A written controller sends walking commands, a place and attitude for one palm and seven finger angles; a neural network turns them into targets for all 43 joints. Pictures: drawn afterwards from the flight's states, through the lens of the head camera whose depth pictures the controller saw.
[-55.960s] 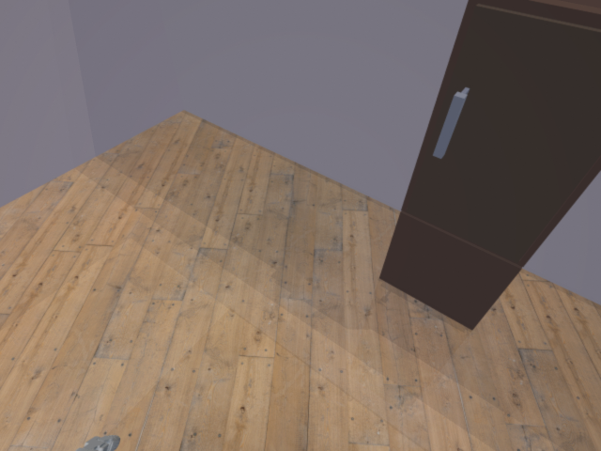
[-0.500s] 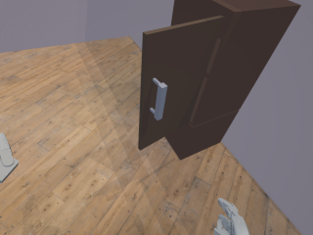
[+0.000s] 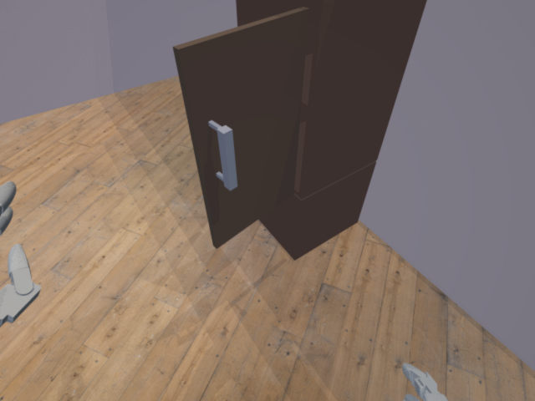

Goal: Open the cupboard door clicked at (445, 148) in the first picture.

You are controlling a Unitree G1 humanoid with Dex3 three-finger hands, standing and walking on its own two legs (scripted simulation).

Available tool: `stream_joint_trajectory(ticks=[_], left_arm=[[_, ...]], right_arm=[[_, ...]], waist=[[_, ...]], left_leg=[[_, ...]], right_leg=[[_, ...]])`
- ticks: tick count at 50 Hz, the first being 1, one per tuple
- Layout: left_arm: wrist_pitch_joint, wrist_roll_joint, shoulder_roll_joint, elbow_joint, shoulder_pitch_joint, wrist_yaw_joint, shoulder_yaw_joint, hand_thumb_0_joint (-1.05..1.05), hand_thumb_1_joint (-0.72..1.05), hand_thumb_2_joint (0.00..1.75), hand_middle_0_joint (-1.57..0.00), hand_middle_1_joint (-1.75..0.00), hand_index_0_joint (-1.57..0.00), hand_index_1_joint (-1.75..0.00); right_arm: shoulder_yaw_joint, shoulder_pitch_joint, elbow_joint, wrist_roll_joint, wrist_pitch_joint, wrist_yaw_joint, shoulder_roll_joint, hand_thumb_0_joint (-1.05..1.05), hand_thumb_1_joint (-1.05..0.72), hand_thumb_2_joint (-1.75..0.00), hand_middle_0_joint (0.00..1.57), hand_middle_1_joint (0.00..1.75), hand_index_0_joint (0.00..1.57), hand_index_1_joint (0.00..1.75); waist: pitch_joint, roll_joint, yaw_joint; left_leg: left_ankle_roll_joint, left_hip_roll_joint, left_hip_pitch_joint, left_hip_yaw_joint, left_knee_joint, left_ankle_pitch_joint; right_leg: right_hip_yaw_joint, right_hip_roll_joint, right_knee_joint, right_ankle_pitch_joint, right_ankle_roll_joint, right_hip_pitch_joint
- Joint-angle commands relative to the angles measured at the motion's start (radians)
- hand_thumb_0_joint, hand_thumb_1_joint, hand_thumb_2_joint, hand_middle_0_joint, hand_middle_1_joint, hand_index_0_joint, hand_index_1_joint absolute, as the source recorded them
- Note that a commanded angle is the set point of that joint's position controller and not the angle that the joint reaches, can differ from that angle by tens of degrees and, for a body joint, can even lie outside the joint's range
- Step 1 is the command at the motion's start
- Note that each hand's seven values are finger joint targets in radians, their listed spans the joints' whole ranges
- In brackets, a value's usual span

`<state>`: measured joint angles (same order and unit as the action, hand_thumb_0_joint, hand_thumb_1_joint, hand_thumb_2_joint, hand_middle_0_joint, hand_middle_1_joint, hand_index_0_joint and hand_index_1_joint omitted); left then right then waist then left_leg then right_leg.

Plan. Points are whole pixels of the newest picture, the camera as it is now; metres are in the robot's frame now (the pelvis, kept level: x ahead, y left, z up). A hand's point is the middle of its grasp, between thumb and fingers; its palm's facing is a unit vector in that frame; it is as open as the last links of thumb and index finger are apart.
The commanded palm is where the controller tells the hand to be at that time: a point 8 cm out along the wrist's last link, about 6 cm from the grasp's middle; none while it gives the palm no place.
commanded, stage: stop stepping back and stand still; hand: left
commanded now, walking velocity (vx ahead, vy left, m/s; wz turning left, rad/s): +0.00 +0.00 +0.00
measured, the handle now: (222, 156) +0.62 +0.11 +0.01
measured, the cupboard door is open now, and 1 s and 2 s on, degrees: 99 99 99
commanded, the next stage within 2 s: let the arm hang, fingers relaxed in 0.24 s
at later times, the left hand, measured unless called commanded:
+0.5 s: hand (101, 379) +0.17 +0.25 -0.04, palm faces +0.03 -0.91 -0.42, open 7.4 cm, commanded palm none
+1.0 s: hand out of the picture -0.09 +0.24 -0.15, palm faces +0.06 -0.96 -0.28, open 7.3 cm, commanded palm none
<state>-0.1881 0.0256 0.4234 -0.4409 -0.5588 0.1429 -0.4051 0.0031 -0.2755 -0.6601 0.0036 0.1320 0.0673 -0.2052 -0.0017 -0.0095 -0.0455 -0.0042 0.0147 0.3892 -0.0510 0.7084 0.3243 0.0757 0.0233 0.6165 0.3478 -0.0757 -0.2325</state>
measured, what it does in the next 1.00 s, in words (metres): steps on the spot: left foot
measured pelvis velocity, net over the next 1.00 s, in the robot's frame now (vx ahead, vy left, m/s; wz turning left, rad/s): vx -0.04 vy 0.03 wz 0.03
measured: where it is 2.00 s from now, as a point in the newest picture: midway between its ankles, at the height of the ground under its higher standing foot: outside the picture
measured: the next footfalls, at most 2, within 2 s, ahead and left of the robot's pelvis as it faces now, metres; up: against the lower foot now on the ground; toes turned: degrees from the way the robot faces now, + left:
left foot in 0.22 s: +0.05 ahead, +0.14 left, +0.00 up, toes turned +3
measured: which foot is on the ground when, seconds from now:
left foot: up 0.00-0.20, down 0.22-1.00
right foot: down 0.00-1.00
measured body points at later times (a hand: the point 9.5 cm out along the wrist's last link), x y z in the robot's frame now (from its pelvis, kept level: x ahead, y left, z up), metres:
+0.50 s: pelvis -0.02 +0.02 +0.00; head -0.01 -0.01 +0.45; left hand +0.17 +0.30 -0.02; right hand +0.17 -0.24 -0.10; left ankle +0.01 +0.13 -0.73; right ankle -0.01 -0.06 -0.73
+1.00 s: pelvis -0.04 +0.03 +0.01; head -0.03 +0.02 +0.46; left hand -0.09 +0.29 -0.13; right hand -0.05 -0.20 -0.15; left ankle +0.01 +0.13 -0.73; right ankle -0.01 -0.06 -0.73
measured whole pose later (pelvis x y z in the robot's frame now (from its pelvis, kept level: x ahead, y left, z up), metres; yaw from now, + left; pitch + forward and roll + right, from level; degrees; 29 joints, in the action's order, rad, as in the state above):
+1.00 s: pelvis -0.04 +0.03 +0.01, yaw +2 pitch -2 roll +0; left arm 0.02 -0.01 0.24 1.16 -0.33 0.01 -0.02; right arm -0.01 -0.30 -1.12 0.02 -0.03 0.01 -0.18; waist -0.05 0.03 0.01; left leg -0.03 -0.01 0.25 -0.02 0.42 0.14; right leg 0.09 0.01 0.42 0.19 -0.04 -0.21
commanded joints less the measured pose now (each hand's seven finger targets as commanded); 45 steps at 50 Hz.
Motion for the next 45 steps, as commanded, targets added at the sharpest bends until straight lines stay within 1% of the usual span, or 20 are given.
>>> stream_joint_trajectory(ticks=[1, 3, 5, 8, 11, 13, 15, 16, 17, 18, 21, 23, 25, 26, 28, 30, 32, 36, 42, 45], left_arm=[[-0.090, 0.002, 0.195, -0.219, 0.038, 0.025, -0.167, 0.00, 0.90, 0.90, -0.20, -0.30, -0.20, -0.30], [-0.106, -0.006, 0.206, -0.187, 0.072, 0.035, -0.180, 0.00, 0.90, 0.90, -0.20, -0.30, -0.20, -0.30], [-0.108, -0.012, 0.175, -0.135, 0.095, 0.043, -0.159, 0.00, 0.90, 0.90, -0.20, -0.30, -0.20, -0.30], [-0.097, -0.006, 0.144, -0.108, 0.098, 0.044, -0.128, 0.00, 0.90, 0.90, -0.20, -0.30, -0.20, -0.30], [-0.087, 0.000, 0.136, -0.147, 0.069, 0.038, -0.111, 0.00, 0.90, 0.90, -0.20, -0.30, -0.20, -0.30], [-0.078, -0.002, 0.148, -0.188, 0.052, 0.032, -0.112, 0.00, 0.90, 0.90, -0.20, -0.30, -0.20, -0.30], [-0.072, -0.006, 0.163, -0.225, 0.037, 0.029, -0.123, 0.00, 0.90, 0.90, -0.20, -0.30, -0.20, -0.30], [-0.073, -0.005, 0.171, -0.252, 0.042, 0.030, -0.129, 0.00, 0.90, 0.90, -0.20, -0.30, -0.20, -0.30], [0.053, -0.061, -0.017, 0.562, 0.122, -0.091, 0.319, 0.00, 0.90, 0.90, -0.20, -0.30, -0.20, -0.30], [0.142, -0.056, -0.010, 0.592, 0.130, -0.129, 0.281, 0.00, 0.90, 0.90, -0.20, -0.30, -0.20, -0.30], [0.167, -0.059, -0.019, 0.695, 0.189, -0.145, 0.292, 0.00, 0.90, 0.90, -0.20, -0.30, -0.20, -0.30], [0.157, -0.062, 0.013, 0.803, 0.236, -0.149, 0.307, 0.00, 0.90, 0.90, -0.20, -0.30, -0.20, -0.30], [0.154, -0.063, 0.048, 0.919, 0.314, -0.147, 0.317, 0.00, 0.90, 0.90, -0.20, -0.30, -0.20, -0.30], [0.156, -0.060, 0.048, 0.977, 0.350, -0.143, 0.325, 0.00, 0.90, 0.90, -0.20, -0.30, -0.20, -0.30], [0.169, -0.052, 0.025, 1.074, 0.388, -0.136, 0.348, 0.00, 0.90, 0.90, -0.20, -0.30, -0.20, -0.30], [0.179, -0.045, -0.008, 1.163, 0.375, -0.133, 0.366, 0.00, 0.90, 0.90, -0.20, -0.30, -0.20, -0.30], [0.185, -0.044, -0.018, 1.249, 0.343, -0.129, 0.372, 0.00, 0.90, 0.90, -0.20, -0.30, -0.20, -0.30], [0.183, -0.039, -0.046, 1.385, 0.294, -0.129, 0.369, 0.00, 0.90, 0.90, -0.20, -0.30, -0.20, -0.30], [0.182, -0.038, -0.058, 1.494, 0.282, -0.127, 0.366, 0.00, 0.90, 0.90, -0.20, -0.30, -0.20, -0.30], [0.185, -0.039, -0.076, 1.527, 0.263, -0.124, 0.367, 0.00, 0.90, 0.90, -0.20, -0.30, -0.20, -0.30]], right_arm=[[-0.045, 0.111, 0.141, 0.005, 0.052, -0.002, -0.112, 0.00, -0.90, -0.90, 0.20, 0.30, 0.20, 0.30], [-0.034, 0.121, 0.136, 0.002, 0.058, 0.011, -0.097, 0.00, -0.90, -0.90, 0.20, 0.30, 0.20, 0.30], [-0.025, 0.132, 0.136, 0.003, 0.065, 0.024, -0.084, 0.00, -0.90, -0.90, 0.20, 0.30, 0.20, 0.30], [-0.029, 0.125, 0.129, 0.006, 0.078, 0.028, -0.095, 0.00, -0.90, -0.90, 0.20, 0.30, 0.20, 0.30], [-0.051, 0.134, 0.151, -0.005, 0.066, 0.017, -0.132, 0.00, -0.90, -0.90, 0.20, 0.30, 0.20, 0.30], [-0.055, 0.144, 0.169, -0.014, 0.055, 0.012, -0.138, 0.00, -0.90, -0.90, 0.20, 0.30, 0.20, 0.30], [-0.043, 0.145, 0.176, -0.008, 0.045, 0.007, -0.122, 0.00, -0.90, -0.90, 0.20, 0.30, 0.20, 0.30], [-0.041, 0.148, 0.182, -0.008, 0.042, 0.005, -0.121, 0.00, -0.90, -0.90, 0.20, 0.30, 0.20, 0.30], [-0.088, 0.210, -0.050, -0.022, 0.082, -0.072, -0.232, 0.00, -0.90, -0.90, 0.20, 0.30, 0.20, 0.30], [-0.094, 0.136, -0.047, -0.013, -0.001, -0.073, -0.283, 0.00, -0.90, -0.90, 0.20, 0.30, 0.20, 0.30], [-0.065, 0.160, -0.031, 0.003, -0.055, -0.070, -0.237, 0.00, -0.90, -0.90, 0.20, 0.30, 0.20, 0.30], [-0.052, 0.178, -0.037, 0.012, -0.067, -0.071, -0.225, 0.00, -0.90, -0.90, 0.20, 0.30, 0.20, 0.30], [-0.052, 0.170, -0.069, 0.014, -0.088, -0.069, -0.227, 0.00, -0.90, -0.90, 0.20, 0.30, 0.20, 0.30], [-0.051, 0.162, -0.093, 0.017, -0.100, -0.068, -0.225, 0.00, -0.90, -0.90, 0.20, 0.30, 0.20, 0.30], [-0.040, 0.161, -0.135, 0.021, -0.117, -0.068, -0.206, 0.00, -0.90, -0.90, 0.20, 0.30, 0.20, 0.30], [-0.023, 0.171, -0.172, 0.024, -0.128, -0.066, -0.183, 0.00, -0.90, -0.90, 0.20, 0.30, 0.20, 0.30], [-0.015, 0.169, -0.207, 0.024, -0.135, -0.061, -0.176, 0.00, -0.90, -0.90, 0.20, 0.30, 0.20, 0.30], [-0.018, 0.103, -0.289, 0.023, -0.143, -0.052, -0.140, 0.00, -0.90, -0.90, 0.20, 0.30, 0.20, 0.30], [-0.034, 0.008, -0.370, 0.019, -0.144, -0.042, -0.144, 0.00, -0.90, -0.90, 0.20, 0.30, 0.20, 0.30], [-0.036, -0.012, -0.395, 0.021, -0.143, -0.039, -0.132, 0.00, -0.90, -0.90, 0.20, 0.30, 0.20, 0.30]], waist=[[-0.027, -0.066, 0.019], [0.020, -0.063, 0.024], [0.056, -0.073, 0.039], [0.082, -0.048, 0.046], [0.132, -0.010, 0.060], [0.138, -0.006, 0.056], [0.158, 0.052, 0.041], [0.165, 0.069, 0.043], [0.074, 0.059, -0.014], [0.102, 0.079, 0.028], [0.081, 0.045, 0.053], [0.105, -0.094, 0.061], [0.112, -0.203, 0.038], [0.110, -0.192, 0.027], [0.064, -0.060, 0.020], [0.028, 0.085, 0.033], [0.000, 0.156, 0.049], [-0.007, 0.182, 0.048], [-0.051, 0.052, 0.040], [-0.076, 0.040, 0.042]], left_leg=[[0.019, 0.013, 0.131, 0.074, 0.311, 0.015], [0.020, 0.029, 0.097, 0.045, 0.161, -0.001], [0.002, 0.007, 0.027, 0.000, -0.008, -0.013], [-0.017, -0.014, -0.116, -0.024, -0.231, -0.131], [-0.053, 0.093, -0.281, 0.057, -0.279, -0.458], [-0.045, 0.099, -0.287, 0.042, -0.238, -0.524], [-0.027, 0.073, -0.251, 0.026, -0.231, -0.559], [-0.021, 0.071, -0.240, 0.032, -0.238, -0.548], [-0.024, 0.095, -0.209, 0.064, -0.148, -0.694], [-0.042, 0.128, -0.180, 0.089, -0.192, -0.667], [-0.094, 0.164, -0.011, 0.174, -0.242, -0.389], [-0.065, 0.115, -0.041, 0.160, -0.219, -0.308], [-0.036, 0.047, -0.109, 0.110, -0.157, -0.222], [-0.027, 0.032, -0.136, 0.102, -0.157, -0.186], [-0.025, 0.046, -0.180, 0.109, -0.200, -0.203], [-0.033, 0.073, -0.155, 0.148, -0.286, -0.187], [-0.035, 0.083, -0.105, 0.171, -0.346, -0.098], [-0.028, 0.064, -0.097, 0.156, -0.373, 0.046], [-0.040, 0.080, -0.121, 0.171, -0.395, 0.068], [-0.045, 0.087, -0.102, 0.180, -0.419, 0.095]], right_leg=[[-0.427, -0.313, -0.444, 0.064, -0.062, -0.078], [-0.296, -0.267, -0.346, -0.263, -0.059, 0.038], [-0.228, -0.227, -0.283, -0.462, -0.043, 0.111], [-0.195, -0.192, -0.239, -0.565, 0.027, 0.144], [-0.157, -0.112, -0.185, -0.564, 0.127, 0.099], [-0.166, -0.102, -0.201, -0.609, 0.129, 0.100], [-0.142, -0.100, -0.169, -0.690, 0.091, 0.142], [-0.139, -0.096, -0.168, -0.658, 0.081, 0.154], [-0.065, -0.127, -0.044, -0.650, 0.053, -0.005], [-0.124, -0.127, -0.062, -0.507, 0.041, -0.009], [-0.092, -0.090, -0.027, -0.221, 0.042, 0.015], [-0.136, -0.125, -0.121, -0.259, 0.027, 0.040], [-0.207, -0.200, -0.204, -0.297, -0.014, 0.002], [-0.215, -0.214, -0.223, -0.278, -0.032, -0.014], [-0.188, -0.192, -0.240, -0.179, -0.021, -0.062], [-0.162, -0.145, -0.250, -0.084, 0.013, -0.035], [-0.149, -0.124, -0.271, -0.026, 0.022, 0.016], [-0.163, -0.133, -0.333, 0.053, 0.007, 0.033], [-0.137, -0.125, -0.350, 0.100, 0.002, -0.021], [-0.130, -0.121, -0.339, 0.098, 0.006, -0.030]])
